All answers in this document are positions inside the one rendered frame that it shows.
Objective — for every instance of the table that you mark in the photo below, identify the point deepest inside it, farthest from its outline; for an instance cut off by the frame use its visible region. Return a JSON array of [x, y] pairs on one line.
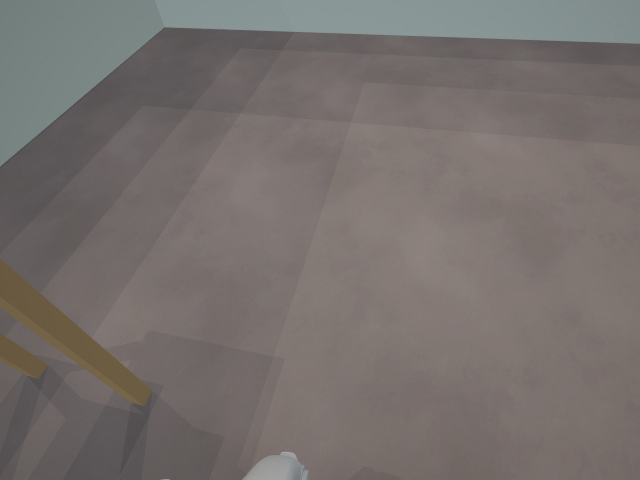
[[22, 301]]

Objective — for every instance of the left robot shin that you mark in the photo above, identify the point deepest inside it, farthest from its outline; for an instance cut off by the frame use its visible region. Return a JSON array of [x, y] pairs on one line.
[[289, 454]]

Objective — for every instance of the robot left thigh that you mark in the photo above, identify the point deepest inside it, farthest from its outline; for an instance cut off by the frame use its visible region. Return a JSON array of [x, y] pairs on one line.
[[278, 467]]

